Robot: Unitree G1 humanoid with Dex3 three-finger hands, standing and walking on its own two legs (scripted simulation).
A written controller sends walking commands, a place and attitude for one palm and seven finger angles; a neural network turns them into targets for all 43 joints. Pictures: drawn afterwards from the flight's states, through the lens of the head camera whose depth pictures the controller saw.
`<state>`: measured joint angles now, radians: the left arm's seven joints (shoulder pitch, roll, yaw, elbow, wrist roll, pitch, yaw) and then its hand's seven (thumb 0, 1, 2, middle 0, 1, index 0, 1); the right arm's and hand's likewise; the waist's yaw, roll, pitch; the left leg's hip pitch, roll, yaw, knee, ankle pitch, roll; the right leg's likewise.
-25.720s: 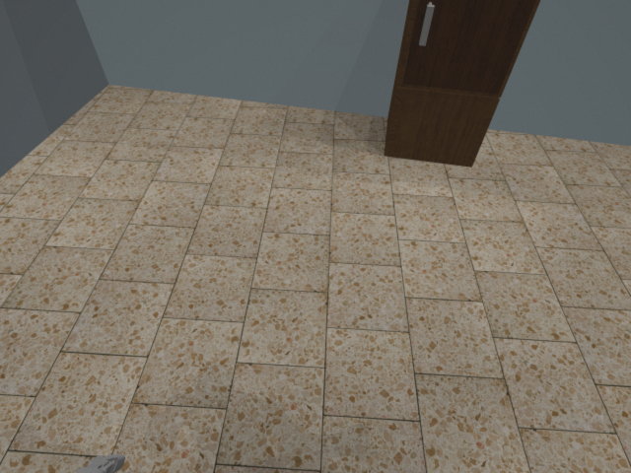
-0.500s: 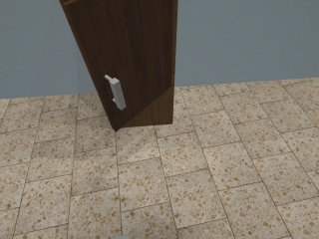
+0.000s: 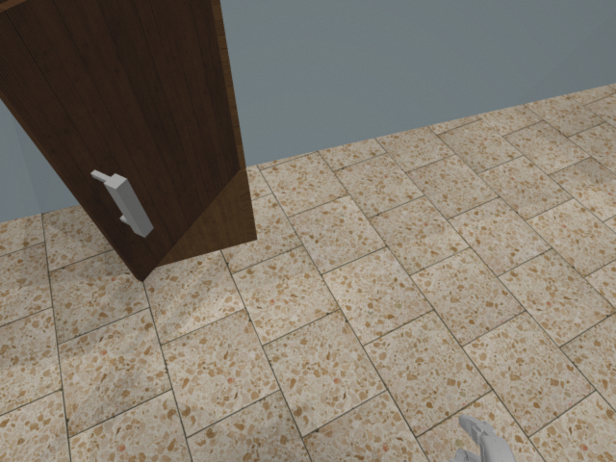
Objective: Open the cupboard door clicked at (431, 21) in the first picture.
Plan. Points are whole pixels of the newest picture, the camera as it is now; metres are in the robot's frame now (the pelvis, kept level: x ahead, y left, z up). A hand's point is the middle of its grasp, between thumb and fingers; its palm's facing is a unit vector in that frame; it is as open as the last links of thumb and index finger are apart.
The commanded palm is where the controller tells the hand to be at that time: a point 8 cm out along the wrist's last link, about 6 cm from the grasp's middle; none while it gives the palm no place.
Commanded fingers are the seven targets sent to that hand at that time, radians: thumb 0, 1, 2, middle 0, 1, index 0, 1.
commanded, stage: walk to a spot facing it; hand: left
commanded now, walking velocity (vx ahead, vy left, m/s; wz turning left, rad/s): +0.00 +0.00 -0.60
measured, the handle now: (121, 203) +0.51 +0.40 -0.08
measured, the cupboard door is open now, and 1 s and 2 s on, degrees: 44 44 44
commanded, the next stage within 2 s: none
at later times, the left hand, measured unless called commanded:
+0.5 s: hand (218, 438) +0.16 +0.15 -0.17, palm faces -0.29 -0.92 -0.25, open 7.4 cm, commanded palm none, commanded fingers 0.00 0.90 0.90 -0.20 -0.30 -0.20 -0.30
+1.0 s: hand (293, 395) +0.23 +0.05 -0.16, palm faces -0.55 -0.80 -0.23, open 7.3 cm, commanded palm none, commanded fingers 0.00 0.90 0.90 -0.20 -0.30 -0.20 -0.30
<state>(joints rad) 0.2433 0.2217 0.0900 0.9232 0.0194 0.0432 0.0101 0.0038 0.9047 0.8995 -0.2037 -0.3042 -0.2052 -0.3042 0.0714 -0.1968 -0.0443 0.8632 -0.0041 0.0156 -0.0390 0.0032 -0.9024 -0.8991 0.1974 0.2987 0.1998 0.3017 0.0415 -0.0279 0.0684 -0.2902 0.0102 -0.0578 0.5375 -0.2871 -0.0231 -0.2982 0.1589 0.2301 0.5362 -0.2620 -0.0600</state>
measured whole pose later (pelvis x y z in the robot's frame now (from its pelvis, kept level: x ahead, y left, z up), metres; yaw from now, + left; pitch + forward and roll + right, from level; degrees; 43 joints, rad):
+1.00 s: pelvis +0.05 -0.07 +0.00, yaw -36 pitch +0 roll +0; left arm 0.21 0.21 0.07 0.92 0.03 -0.01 -0.02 0.00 0.91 0.90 -0.20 -0.30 -0.20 -0.30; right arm 0.25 -0.25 -0.06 0.95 -0.03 0.03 0.01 0.01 -0.90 -0.90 0.20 0.30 0.20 0.30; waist 0.00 0.01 0.07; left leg -0.48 0.11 0.06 1.02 -0.44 -0.07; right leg -0.24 0.01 -0.02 0.54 -0.32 -0.03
